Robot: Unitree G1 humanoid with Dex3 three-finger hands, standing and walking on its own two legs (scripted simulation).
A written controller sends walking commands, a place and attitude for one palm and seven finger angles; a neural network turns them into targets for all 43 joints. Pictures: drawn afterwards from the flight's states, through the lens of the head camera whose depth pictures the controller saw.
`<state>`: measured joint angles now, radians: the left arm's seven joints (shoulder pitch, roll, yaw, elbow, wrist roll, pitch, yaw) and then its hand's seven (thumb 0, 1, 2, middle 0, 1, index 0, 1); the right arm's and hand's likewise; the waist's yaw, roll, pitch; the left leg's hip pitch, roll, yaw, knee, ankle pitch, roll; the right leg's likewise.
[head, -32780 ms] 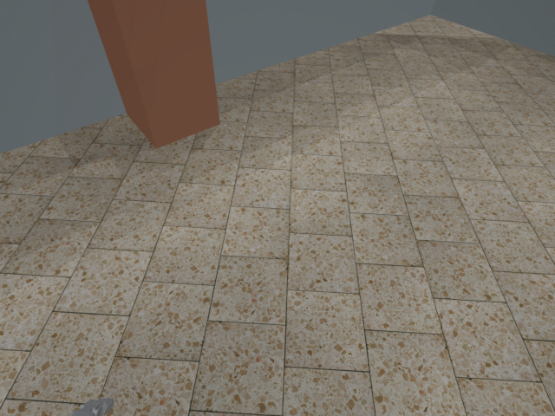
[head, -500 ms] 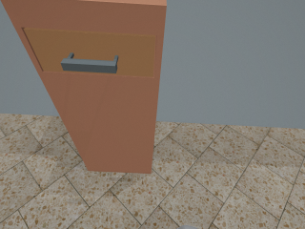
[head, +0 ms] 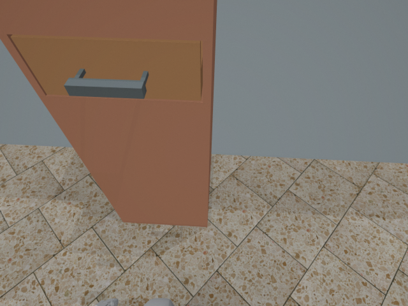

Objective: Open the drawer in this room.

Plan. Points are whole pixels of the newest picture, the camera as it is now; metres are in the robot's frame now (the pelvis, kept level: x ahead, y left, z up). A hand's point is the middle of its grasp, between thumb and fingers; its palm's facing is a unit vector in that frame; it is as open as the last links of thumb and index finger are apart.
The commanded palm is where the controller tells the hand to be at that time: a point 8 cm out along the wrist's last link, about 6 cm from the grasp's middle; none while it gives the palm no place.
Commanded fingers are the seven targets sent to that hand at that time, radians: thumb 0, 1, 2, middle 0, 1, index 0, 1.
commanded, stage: come to a stop and stand still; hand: left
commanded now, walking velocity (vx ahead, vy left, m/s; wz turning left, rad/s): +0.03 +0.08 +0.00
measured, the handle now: (109, 81) +0.52 +0.24 +0.14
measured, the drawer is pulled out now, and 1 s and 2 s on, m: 0.00 0.00 0.00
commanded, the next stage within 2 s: look again from close up in 0.62 s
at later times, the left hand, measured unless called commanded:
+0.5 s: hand out of the picture -0.07 +0.18 -0.17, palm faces +0.04 -0.99 -0.16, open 7.4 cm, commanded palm none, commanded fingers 0.00 0.90 0.90 -0.20 -0.30 -0.20 -0.30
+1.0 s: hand out of the picture +0.02 +0.24 -0.16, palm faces +0.02 -0.96 -0.27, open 7.3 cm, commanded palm none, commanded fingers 0.00 0.90 0.90 -0.20 -0.30 -0.20 -0.30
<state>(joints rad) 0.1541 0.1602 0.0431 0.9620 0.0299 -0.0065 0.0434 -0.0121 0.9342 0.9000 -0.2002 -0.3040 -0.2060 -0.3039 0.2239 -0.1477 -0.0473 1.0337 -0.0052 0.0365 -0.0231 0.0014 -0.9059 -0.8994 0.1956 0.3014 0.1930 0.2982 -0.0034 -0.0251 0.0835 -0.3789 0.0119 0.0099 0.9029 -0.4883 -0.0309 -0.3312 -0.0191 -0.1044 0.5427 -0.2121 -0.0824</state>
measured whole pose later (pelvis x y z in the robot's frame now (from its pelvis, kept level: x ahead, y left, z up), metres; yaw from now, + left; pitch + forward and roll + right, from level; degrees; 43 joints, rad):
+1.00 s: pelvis -0.03 +0.04 +0.00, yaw +0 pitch -2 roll +0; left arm 0.28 0.23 0.02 1.01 0.02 -0.01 0.03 0.01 0.91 0.90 -0.20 -0.30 -0.20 -0.30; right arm 0.32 -0.22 -0.02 1.03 -0.02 -0.01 -0.02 0.00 -0.90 -0.90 0.20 0.30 0.19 0.30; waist -0.02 0.01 -0.02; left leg -0.23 0.01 0.04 0.55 -0.28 0.02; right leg -0.22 0.00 -0.02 0.53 -0.28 0.00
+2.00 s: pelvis +0.00 +0.04 +0.00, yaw -1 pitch -3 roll +0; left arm 0.33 0.12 -0.01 1.11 0.01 -0.03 0.05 0.01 0.91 0.90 -0.20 -0.30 -0.20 -0.30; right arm 0.30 -0.14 0.02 1.12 -0.01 -0.02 -0.03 0.02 -0.92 -0.90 0.20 0.30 0.20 0.30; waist 0.00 0.00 0.01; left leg -0.17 0.00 0.05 0.54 -0.33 0.02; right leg -0.16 -0.01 -0.01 0.53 -0.32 0.01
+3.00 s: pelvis -0.05 +0.05 +0.01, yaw -1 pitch -2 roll +0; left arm 0.35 0.11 0.00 1.11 0.02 -0.02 0.04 0.01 0.91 0.90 -0.20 -0.30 -0.20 -0.30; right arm 0.31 -0.11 0.01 1.13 -0.01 -0.01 -0.02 0.00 -0.90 -0.90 0.20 0.30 0.19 0.30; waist 0.00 -0.01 0.03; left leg -0.20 -0.01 0.05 0.43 -0.20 0.03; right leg -0.21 -0.03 -0.01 0.44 -0.20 0.01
